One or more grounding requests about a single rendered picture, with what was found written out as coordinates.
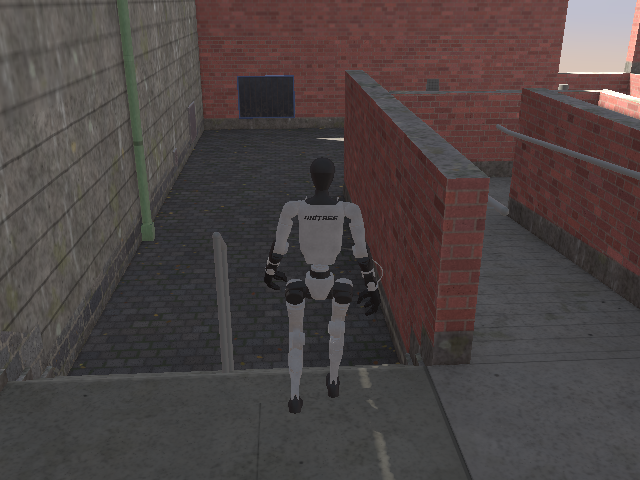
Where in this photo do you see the robot right upper arm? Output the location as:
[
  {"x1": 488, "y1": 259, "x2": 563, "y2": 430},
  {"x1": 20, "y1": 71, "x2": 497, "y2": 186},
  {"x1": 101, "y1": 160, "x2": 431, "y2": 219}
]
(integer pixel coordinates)
[{"x1": 342, "y1": 201, "x2": 368, "y2": 258}]

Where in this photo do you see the left robot hand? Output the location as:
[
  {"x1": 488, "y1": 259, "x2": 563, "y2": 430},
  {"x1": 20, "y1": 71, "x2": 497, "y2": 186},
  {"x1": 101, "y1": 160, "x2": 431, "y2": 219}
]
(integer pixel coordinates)
[{"x1": 264, "y1": 271, "x2": 287, "y2": 290}]

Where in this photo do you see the right robot foot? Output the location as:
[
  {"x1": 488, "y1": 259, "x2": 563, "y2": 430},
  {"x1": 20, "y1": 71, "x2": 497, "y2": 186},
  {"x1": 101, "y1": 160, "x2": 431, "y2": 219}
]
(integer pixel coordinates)
[{"x1": 326, "y1": 373, "x2": 340, "y2": 398}]

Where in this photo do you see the right robot hand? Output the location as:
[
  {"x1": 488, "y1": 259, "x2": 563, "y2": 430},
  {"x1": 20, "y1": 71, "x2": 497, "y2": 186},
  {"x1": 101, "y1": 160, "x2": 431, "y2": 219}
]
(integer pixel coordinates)
[{"x1": 357, "y1": 288, "x2": 381, "y2": 316}]

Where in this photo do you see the right robot forearm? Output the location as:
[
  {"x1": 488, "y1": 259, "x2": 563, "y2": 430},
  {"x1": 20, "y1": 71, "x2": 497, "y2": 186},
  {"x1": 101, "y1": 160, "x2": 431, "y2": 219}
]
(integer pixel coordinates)
[{"x1": 358, "y1": 243, "x2": 378, "y2": 291}]

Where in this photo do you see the robot torso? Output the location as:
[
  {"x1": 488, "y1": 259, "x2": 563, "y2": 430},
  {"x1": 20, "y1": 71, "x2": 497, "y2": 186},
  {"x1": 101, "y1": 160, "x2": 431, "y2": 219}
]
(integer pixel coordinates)
[{"x1": 298, "y1": 196, "x2": 345, "y2": 300}]

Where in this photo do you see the robot left upper arm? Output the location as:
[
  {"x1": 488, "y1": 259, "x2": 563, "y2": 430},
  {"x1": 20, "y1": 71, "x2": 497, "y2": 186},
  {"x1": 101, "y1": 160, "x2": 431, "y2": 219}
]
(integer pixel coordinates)
[{"x1": 273, "y1": 200, "x2": 301, "y2": 255}]

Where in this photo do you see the left robot forearm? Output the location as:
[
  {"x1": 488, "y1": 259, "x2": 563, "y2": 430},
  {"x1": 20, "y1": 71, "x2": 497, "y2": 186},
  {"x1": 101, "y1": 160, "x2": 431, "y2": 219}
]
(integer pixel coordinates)
[{"x1": 265, "y1": 239, "x2": 283, "y2": 275}]

